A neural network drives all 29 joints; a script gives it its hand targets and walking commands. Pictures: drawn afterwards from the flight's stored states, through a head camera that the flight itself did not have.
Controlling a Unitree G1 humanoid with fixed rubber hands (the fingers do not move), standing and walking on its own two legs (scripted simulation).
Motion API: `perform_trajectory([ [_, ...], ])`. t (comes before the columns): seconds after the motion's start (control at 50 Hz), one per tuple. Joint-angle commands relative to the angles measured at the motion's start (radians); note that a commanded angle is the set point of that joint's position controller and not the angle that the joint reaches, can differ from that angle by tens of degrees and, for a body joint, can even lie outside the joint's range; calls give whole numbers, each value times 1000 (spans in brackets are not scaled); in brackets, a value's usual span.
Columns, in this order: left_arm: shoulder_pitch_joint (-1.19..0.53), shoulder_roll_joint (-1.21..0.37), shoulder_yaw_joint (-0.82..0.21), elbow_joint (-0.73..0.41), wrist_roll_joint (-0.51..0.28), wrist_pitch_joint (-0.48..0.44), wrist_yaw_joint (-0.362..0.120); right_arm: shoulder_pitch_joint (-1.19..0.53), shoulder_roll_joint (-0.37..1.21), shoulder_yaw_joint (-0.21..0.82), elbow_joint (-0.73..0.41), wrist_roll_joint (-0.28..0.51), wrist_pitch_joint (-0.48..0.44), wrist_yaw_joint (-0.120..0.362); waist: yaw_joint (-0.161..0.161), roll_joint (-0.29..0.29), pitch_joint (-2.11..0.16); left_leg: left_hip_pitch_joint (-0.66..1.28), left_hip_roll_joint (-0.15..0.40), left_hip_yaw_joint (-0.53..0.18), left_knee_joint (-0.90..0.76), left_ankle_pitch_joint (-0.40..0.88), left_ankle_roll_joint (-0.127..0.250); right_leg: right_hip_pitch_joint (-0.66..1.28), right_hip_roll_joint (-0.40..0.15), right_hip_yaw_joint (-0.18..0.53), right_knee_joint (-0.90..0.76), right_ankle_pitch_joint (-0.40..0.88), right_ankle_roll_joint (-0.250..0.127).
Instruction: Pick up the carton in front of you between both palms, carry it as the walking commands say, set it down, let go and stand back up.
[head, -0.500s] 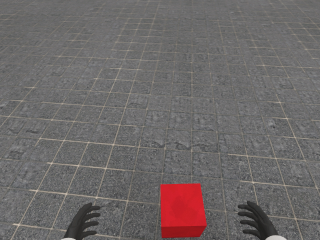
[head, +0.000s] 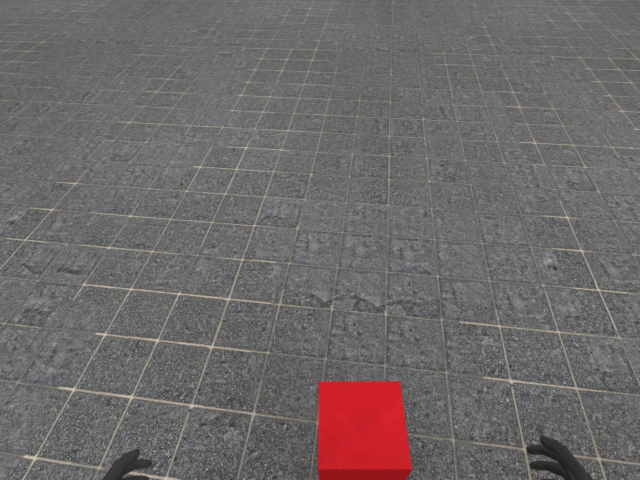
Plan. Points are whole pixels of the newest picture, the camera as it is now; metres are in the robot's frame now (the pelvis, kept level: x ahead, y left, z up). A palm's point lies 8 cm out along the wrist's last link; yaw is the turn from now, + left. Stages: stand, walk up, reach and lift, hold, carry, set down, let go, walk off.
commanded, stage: stand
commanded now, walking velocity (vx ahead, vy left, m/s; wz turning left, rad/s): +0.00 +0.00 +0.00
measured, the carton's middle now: (359, 438) +0.37 -0.07 -0.64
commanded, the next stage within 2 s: none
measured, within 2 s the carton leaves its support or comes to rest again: neither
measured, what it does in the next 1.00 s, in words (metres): stands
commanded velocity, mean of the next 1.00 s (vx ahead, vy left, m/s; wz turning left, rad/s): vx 0.00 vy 0.00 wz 0.00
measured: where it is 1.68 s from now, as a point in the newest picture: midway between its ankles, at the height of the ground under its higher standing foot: outside the picture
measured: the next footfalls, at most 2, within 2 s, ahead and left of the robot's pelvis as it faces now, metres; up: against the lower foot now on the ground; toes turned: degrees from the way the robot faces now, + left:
none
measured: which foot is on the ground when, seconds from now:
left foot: down 0.00-1.00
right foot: down 0.00-1.00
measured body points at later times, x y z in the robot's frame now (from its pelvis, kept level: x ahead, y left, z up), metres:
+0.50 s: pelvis +0.00 +0.00 +0.01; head +0.00 +0.00 +0.46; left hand +0.12 +0.30 -0.10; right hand +0.12 -0.30 -0.10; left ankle -0.04 +0.13 -0.74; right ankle -0.01 -0.12 -0.74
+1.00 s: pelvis -0.02 +0.00 +0.01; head -0.02 +0.00 +0.46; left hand +0.08 +0.31 -0.10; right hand +0.09 -0.31 -0.10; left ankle -0.04 +0.13 -0.74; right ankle -0.01 -0.12 -0.74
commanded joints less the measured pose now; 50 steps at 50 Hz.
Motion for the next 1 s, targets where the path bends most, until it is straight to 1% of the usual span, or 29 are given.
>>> perform_trajectory([
  [0.0,-48,140,26,-38,-1,-24,6,-23,-130,-26,-46,1,-22,-7,-5,-18,-63,-7,68,-38,-60,329,6,61,-91,67,-65,315,-5],
  [0.12,-55,156,19,9,-4,-29,8,-18,-145,-19,-10,4,-26,-12,-2,-21,-59,1,74,-46,-73,365,8,93,-97,71,-73,354,-7],
  [0.24,-68,163,15,46,-7,-31,8,-20,-153,-11,22,7,-29,-14,1,-18,-55,6,79,-50,-92,373,10,113,-101,73,-84,360,-9],
  [0.68,-94,191,6,167,-13,-33,-3,-45,-186,7,151,11,-42,-14,7,-16,-10,8,98,-70,-178,276,21,117,-117,97,-159,246,-15],
  [0.98,-97,209,3,219,-18,-34,-8,-64,-203,15,214,16,-45,-11,7,-17,-1,9,102,-78,-204,245,24,119,-125,105,-186,211,-17],
])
